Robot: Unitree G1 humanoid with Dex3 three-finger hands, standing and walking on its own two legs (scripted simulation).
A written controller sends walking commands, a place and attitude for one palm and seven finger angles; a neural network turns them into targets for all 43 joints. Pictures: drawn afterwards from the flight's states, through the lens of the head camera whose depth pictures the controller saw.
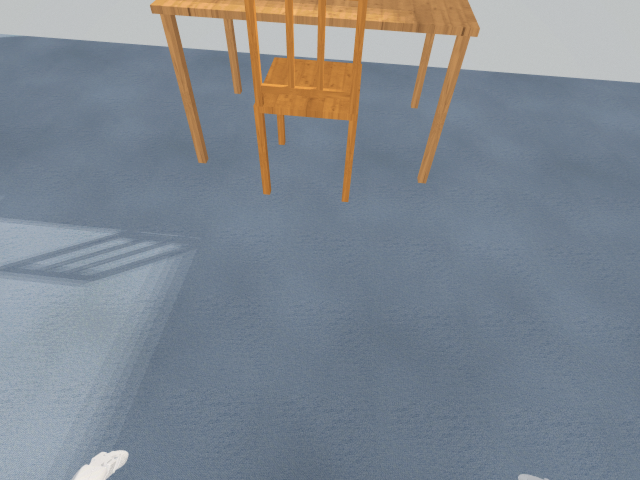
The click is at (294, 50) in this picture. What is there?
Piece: chair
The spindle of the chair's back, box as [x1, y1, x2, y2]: [285, 0, 294, 87]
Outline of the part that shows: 285,0 288,87 294,87 292,0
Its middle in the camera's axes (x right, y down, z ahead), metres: -0.11 -0.66 +1.32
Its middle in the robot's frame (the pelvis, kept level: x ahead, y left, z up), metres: +1.42 +0.17 -0.08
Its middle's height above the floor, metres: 0.69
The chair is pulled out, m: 0.00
